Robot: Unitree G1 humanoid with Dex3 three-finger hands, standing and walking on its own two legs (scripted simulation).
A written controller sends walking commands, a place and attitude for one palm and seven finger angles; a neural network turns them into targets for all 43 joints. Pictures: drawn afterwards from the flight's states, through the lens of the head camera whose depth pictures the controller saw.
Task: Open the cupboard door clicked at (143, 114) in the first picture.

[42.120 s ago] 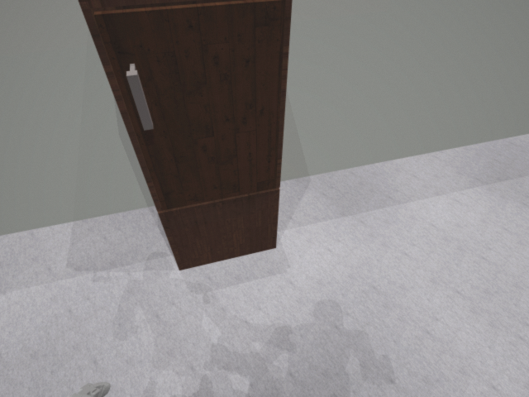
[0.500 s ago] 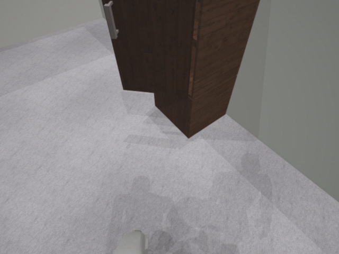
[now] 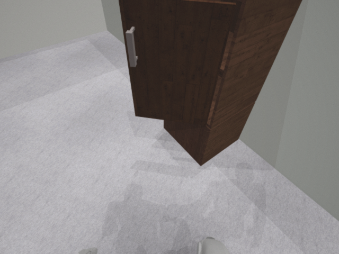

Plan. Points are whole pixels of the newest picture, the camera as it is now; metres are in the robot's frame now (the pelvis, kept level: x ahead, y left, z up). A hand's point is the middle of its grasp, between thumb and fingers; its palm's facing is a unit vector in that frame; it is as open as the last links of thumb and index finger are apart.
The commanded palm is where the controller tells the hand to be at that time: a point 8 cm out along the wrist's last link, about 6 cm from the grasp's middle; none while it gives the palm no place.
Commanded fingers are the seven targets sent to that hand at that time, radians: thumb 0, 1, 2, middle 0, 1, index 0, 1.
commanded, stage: take the last steps up to it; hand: left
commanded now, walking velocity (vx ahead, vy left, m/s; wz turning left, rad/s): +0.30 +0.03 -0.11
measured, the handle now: (133, 47) +0.81 +0.20 +0.07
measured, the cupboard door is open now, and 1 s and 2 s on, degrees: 44 44 44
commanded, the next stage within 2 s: come to a stop and stand still in 0.36 s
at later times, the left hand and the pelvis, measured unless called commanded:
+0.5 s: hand (118, 223) +0.23 +0.17 -0.17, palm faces +0.01 -0.98 -0.20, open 7.1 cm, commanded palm none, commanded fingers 0.00 0.90 0.90 -0.20 -0.30 -0.20 -0.30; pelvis +0.18 -0.02 +0.00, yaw -2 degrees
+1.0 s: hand (113, 213) +0.26 +0.19 -0.18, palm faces -0.05 -0.96 -0.28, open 7.3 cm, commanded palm none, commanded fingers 0.00 0.90 0.90 -0.20 -0.30 -0.20 -0.30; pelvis +0.19 -0.02 -0.02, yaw -5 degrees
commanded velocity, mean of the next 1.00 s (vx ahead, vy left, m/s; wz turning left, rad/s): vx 0.02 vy -0.02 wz -0.02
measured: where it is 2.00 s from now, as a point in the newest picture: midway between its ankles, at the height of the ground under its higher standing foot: outside the picture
